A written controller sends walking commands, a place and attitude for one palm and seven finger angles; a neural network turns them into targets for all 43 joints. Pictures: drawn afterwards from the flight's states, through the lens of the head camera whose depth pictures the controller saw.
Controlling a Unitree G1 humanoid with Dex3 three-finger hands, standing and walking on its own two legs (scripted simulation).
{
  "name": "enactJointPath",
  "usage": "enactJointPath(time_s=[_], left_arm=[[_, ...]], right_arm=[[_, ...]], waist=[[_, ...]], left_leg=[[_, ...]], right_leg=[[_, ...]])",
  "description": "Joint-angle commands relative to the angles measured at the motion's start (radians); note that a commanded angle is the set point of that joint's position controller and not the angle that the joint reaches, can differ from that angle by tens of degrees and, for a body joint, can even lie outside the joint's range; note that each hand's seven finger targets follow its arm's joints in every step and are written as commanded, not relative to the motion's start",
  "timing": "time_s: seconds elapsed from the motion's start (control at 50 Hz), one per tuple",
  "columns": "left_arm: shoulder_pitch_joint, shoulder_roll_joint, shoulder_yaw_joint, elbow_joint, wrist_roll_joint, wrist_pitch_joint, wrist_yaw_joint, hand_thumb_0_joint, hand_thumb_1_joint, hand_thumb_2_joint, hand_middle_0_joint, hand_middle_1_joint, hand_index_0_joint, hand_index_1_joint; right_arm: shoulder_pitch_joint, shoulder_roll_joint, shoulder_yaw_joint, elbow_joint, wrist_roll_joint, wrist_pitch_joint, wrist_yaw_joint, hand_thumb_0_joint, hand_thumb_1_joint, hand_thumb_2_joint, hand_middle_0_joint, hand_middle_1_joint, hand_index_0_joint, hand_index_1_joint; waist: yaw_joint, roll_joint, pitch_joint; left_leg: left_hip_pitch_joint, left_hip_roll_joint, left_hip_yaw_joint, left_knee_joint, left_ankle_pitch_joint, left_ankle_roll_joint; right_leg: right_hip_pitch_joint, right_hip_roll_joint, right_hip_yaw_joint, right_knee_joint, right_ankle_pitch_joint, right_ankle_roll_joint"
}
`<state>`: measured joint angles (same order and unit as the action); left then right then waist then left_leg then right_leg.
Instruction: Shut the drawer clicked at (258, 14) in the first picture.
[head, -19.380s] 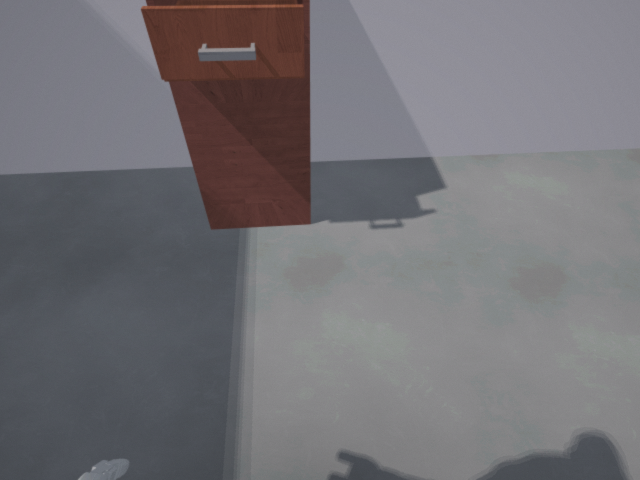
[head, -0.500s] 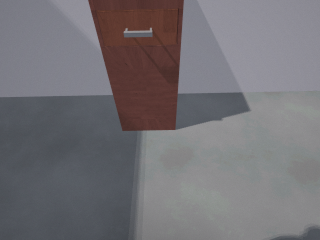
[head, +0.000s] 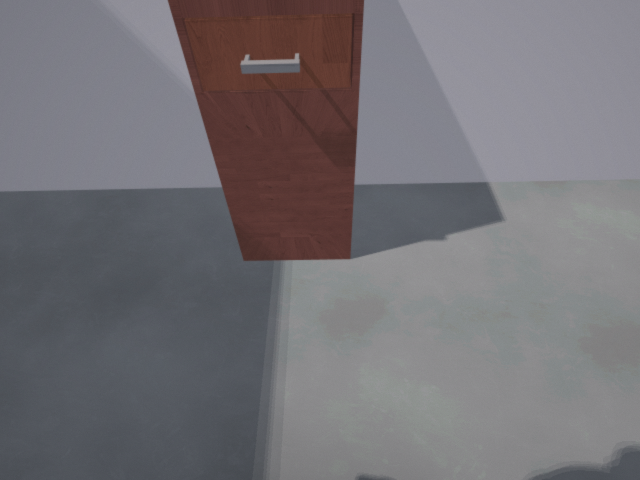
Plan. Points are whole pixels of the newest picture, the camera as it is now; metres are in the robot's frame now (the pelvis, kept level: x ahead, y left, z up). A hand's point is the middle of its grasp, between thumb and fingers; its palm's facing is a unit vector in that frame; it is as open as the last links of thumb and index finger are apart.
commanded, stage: look to check the result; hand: left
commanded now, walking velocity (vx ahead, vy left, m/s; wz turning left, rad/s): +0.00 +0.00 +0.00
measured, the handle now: (271, 62) +0.99 +0.17 +0.05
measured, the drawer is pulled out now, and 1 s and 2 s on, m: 0.00 0.00 0.00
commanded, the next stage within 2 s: stand and wait in 0.14 s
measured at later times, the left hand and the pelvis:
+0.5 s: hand out of the picture +0.11 +0.23 -0.15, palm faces -0.03 -0.94 -0.34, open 7.4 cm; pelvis +0.01 -0.01 +0.00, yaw -1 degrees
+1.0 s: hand out of the picture +0.10 +0.24 -0.15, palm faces -0.04 -0.94 -0.34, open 7.4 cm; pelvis +0.02 +0.00 +0.00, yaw -1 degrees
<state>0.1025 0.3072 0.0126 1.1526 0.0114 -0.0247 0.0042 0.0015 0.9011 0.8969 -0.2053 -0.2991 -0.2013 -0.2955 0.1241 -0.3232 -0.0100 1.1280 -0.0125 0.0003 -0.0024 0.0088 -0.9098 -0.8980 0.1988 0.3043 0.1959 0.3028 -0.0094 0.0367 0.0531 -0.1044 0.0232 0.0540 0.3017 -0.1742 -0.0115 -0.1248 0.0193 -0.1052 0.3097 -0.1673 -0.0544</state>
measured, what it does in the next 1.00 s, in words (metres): stands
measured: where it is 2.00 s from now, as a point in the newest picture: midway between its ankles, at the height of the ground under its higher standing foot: outside the picture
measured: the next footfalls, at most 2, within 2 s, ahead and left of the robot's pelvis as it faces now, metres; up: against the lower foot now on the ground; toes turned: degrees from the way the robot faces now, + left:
none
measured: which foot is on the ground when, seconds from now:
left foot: down 0.00-1.00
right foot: down 0.00-1.00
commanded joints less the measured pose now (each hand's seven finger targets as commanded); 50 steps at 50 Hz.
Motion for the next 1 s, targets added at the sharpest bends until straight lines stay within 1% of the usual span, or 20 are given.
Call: enactJointPath(time_s=[0.0, 0.08, 0.1, 0.16, 0.26, 0.3, 0.32, 0.36, 0.42, 0.48, 0.54, 0.56, 0.6, 0.62, 0.68, 0.74, 0.82, 0.92, 0.96, 0.98], left_arm=[[-0.039, 0.212, 0.038, -0.060, 0.001, -0.021, 0.017, 0.000, 0.900, 0.900, -0.200, -0.300, -0.200, -0.300], [-0.045, 0.211, 0.037, -0.059, 0.000, -0.019, 0.016, 0.000, 0.900, 0.900, -0.200, -0.300, -0.200, -0.300], [-0.042, 0.214, 0.039, -0.061, 0.001, -0.020, 0.017, 0.000, 0.900, 0.900, -0.200, -0.300, -0.200, -0.300], [-0.045, 0.214, 0.038, -0.063, -0.001, -0.021, 0.017, 0.000, 0.900, 0.900, -0.200, -0.300, -0.200, -0.300], [-0.047, 0.212, 0.038, -0.065, -0.001, -0.021, 0.018, 0.000, 0.900, 0.900, -0.200, -0.300, -0.200, -0.300], [-0.042, 0.215, 0.042, -0.068, 0.000, -0.022, 0.020, 0.000, 0.900, 0.900, -0.200, -0.300, -0.200, -0.300], [-0.046, 0.213, 0.041, -0.067, -0.001, -0.022, 0.020, 0.000, 0.900, 0.900, -0.200, -0.300, -0.200, -0.300], [-0.048, 0.212, 0.039, -0.069, -0.001, -0.021, 0.019, 0.000, 0.900, 0.900, -0.200, -0.300, -0.200, -0.300], [-0.045, 0.210, 0.041, -0.068, -0.001, -0.021, 0.019, 0.000, 0.900, 0.900, -0.200, -0.300, -0.200, -0.300], [-0.046, 0.209, 0.040, -0.070, -0.001, -0.022, 0.019, 0.000, 0.900, 0.900, -0.200, -0.300, -0.200, -0.300], [-0.045, 0.210, 0.040, -0.071, -0.001, -0.021, 0.019, 0.000, 0.900, 0.900, -0.200, -0.300, -0.200, -0.300], [-0.046, 0.211, 0.040, -0.070, -0.001, -0.021, 0.019, 0.000, 0.900, 0.900, -0.200, -0.300, -0.200, -0.300], [-0.039, 0.212, 0.042, -0.070, -0.001, -0.022, 0.019, 0.000, 0.900, 0.900, -0.200, -0.300, -0.200, -0.300], [-0.042, 0.210, 0.041, -0.071, -0.001, -0.022, 0.019, 0.000, 0.900, 0.900, -0.200, -0.300, -0.200, -0.300], [-0.044, 0.207, 0.039, -0.070, -0.002, -0.020, 0.018, 0.000, 0.900, 0.900, -0.200, -0.300, -0.200, -0.300], [-0.043, 0.206, 0.038, -0.069, -0.001, -0.019, 0.017, 0.000, 0.900, 0.900, -0.200, -0.300, -0.200, -0.300], [-0.044, 0.210, 0.038, -0.070, -0.001, -0.021, 0.017, 0.000, 0.900, 0.900, -0.200, -0.300, -0.200, -0.300], [-0.041, 0.211, 0.037, -0.067, -0.001, -0.021, 0.017, 0.000, 0.900, 0.900, -0.200, -0.300, -0.200, -0.300], [-0.042, 0.212, 0.037, -0.067, -0.001, -0.021, 0.016, 0.000, 0.900, 0.900, -0.200, -0.300, -0.200, -0.300], [-0.044, 0.213, 0.037, -0.067, -0.001, -0.020, 0.016, 0.000, 0.900, 0.900, -0.200, -0.300, -0.200, -0.300]], right_arm=[[-0.010, -0.177, -0.028, -0.051, -0.002, -0.014, -0.013, 0.000, -0.900, -0.900, 0.200, 0.300, 0.200, 0.300], [-0.015, -0.177, -0.026, -0.051, -0.003, -0.014, -0.013, 0.000, -0.900, -0.900, 0.200, 0.300, 0.200, 0.300], [-0.014, -0.178, -0.027, -0.052, -0.003, -0.014, -0.013, 0.000, -0.900, -0.900, 0.200, 0.300, 0.200, 0.300], [-0.009, -0.179, -0.026, -0.052, -0.003, -0.015, -0.015, 0.000, -0.900, -0.900, 0.200, 0.300, 0.200, 0.300], [-0.010, -0.179, -0.026, -0.053, -0.003, -0.015, -0.016, 0.000, -0.900, -0.900, 0.200, 0.300, 0.200, 0.300], [-0.005, -0.178, -0.027, -0.054, -0.001, -0.015, -0.017, 0.000, -0.900, -0.900, 0.200, 0.300, 0.200, 0.300], [-0.002, -0.176, -0.026, -0.053, -0.002, -0.015, -0.018, 0.000, -0.900, -0.900, 0.200, 0.300, 0.200, 0.300], [-0.003, -0.177, -0.026, -0.053, -0.002, -0.015, -0.018, 0.000, -0.900, -0.900, 0.200, 0.300, 0.200, 0.300], [-0.001, -0.172, -0.027, -0.053, -0.002, -0.015, -0.018, 0.000, -0.900, -0.900, 0.200, 0.300, 0.200, 0.300], [0.005, -0.176, -0.026, -0.052, -0.003, -0.016, -0.019, 0.000, -0.900, -0.900, 0.200, 0.300, 0.200, 0.300], [0.004, -0.175, -0.026, -0.051, -0.002, -0.015, -0.019, 0.000, -0.900, -0.900, 0.200, 0.300, 0.200, 0.300], [0.004, -0.172, -0.026, -0.051, -0.002, -0.016, -0.019, 0.000, -0.900, -0.900, 0.200, 0.300, 0.200, 0.300], [0.005, -0.177, -0.027, -0.053, -0.001, -0.016, -0.020, 0.000, -0.900, -0.900, 0.200, 0.300, 0.200, 0.300], [0.009, -0.173, -0.027, -0.052, -0.002, -0.017, -0.020, 0.000, -0.900, -0.900, 0.200, 0.300, 0.200, 0.300], [0.006, -0.177, -0.027, -0.052, -0.002, -0.018, -0.020, 0.000, -0.900, -0.900, 0.200, 0.300, 0.200, 0.300], [0.005, -0.177, -0.026, -0.049, -0.003, -0.018, -0.020, 0.000, -0.900, -0.900, 0.200, 0.300, 0.200, 0.300], [0.008, -0.178, -0.025, -0.048, -0.002, -0.020, -0.019, 0.000, -0.900, -0.900, 0.200, 0.300, 0.200, 0.300], [0.003, -0.179, -0.027, -0.048, -0.001, -0.019, -0.019, 0.000, -0.900, -0.900, 0.200, 0.300, 0.200, 0.300], [0.000, -0.181, -0.025, -0.048, -0.001, -0.019, -0.019, 0.000, -0.900, -0.900, 0.200, 0.300, 0.200, 0.300], [-0.002, -0.182, -0.025, -0.046, -0.001, -0.019, -0.019, 0.000, -0.900, -0.900, 0.200, 0.300, 0.200, 0.300]], waist=[[-0.005, -0.031, -0.088], [-0.004, -0.036, -0.080], [-0.002, -0.034, -0.076], [-0.004, -0.036, -0.096], [-0.004, -0.028, -0.094], [-0.003, -0.046, -0.103], [-0.005, -0.044, -0.097], [-0.005, -0.028, -0.087], [-0.004, -0.028, -0.087], [-0.006, -0.043, -0.094], [-0.004, -0.021, -0.089], [-0.005, -0.036, -0.082], [-0.004, -0.025, -0.095], [-0.006, -0.032, -0.097], [-0.004, -0.019, -0.090], [-0.005, -0.031, -0.075], [-0.005, -0.026, -0.092], [-0.006, -0.040, -0.081], [-0.005, -0.025, -0.077], [-0.006, -0.035, -0.073]], left_leg=[[0.027, 0.117, -0.097, -0.033, 0.124, 0.025], [0.024, 0.119, -0.097, -0.042, 0.113, 0.023], [0.027, 0.117, -0.094, -0.038, 0.118, 0.023], [0.030, 0.119, -0.094, -0.037, 0.132, 0.022], [0.037, 0.121, -0.090, -0.036, 0.142, 0.020], [0.042, 0.120, -0.087, -0.030, 0.153, 0.021], [0.039, 0.122, -0.086, -0.033, 0.154, 0.020], [0.035, 0.122, -0.086, -0.037, 0.141, 0.019], [0.039, 0.122, -0.085, -0.035, 0.148, 0.020], [0.041, 0.124, -0.084, -0.038, 0.140, 0.019], [0.043, 0.125, -0.080, -0.037, 0.139, 0.019], [0.039, 0.124, -0.083, -0.040, 0.144, 0.020], [0.050, 0.125, -0.080, -0.034, 0.151, 0.020], [0.051, 0.128, -0.080, -0.037, 0.155, 0.020], [0.047, 0.128, -0.083, -0.042, 0.156, 0.019], [0.046, 0.129, -0.085, -0.049, 0.140, 0.022], [0.052, 0.131, -0.087, -0.050, 0.149, 0.022], [0.056, 0.130, -0.086, -0.051, 0.150, 0.023], [0.052, 0.130, -0.086, -0.051, 0.145, 0.021], [0.047, 0.129, -0.089, -0.056, 0.135, 0.021]], right_leg=[[0.034, -0.170, 0.163, -0.068, 0.177, 0.007], [0.038, -0.171, 0.161, -0.074, 0.165, 0.007], [0.032, -0.170, 0.162, -0.074, 0.172, 0.010], [0.056, -0.172, 0.162, -0.069, 0.206, 0.010], [0.059, -0.171, 0.163, -0.067, 0.234, 0.011], [0.065, -0.170, 0.161, -0.066, 0.258, 0.018], [0.067, -0.172, 0.159, -0.064, 0.267, 0.016], [0.061, -0.170, 0.163, -0.068, 0.243, 0.013], [0.059, -0.169, 0.164, -0.067, 0.250, 0.014], [0.064, -0.167, 0.166, -0.070, 0.246, 0.013], [0.061, -0.168, 0.168, -0.071, 0.244, 0.013], [0.061, -0.166, 0.165, -0.069, 0.251, 0.013], [0.062, -0.167, 0.168, -0.068, 0.260, 0.013], [0.065, -0.167, 0.164, -0.066, 0.266, 0.011], [0.062, -0.165, 0.165, -0.065, 0.250, 0.006], [0.046, -0.163, 0.166, -0.072, 0.214, 0.006], [0.057, -0.164, 0.166, -0.070, 0.219, 0.004], [0.046, -0.166, 0.164, -0.071, 0.226, 0.006], [0.048, -0.165, 0.167, -0.074, 0.221, 0.005], [0.045, -0.164, 0.167, -0.076, 0.205, 0.006]])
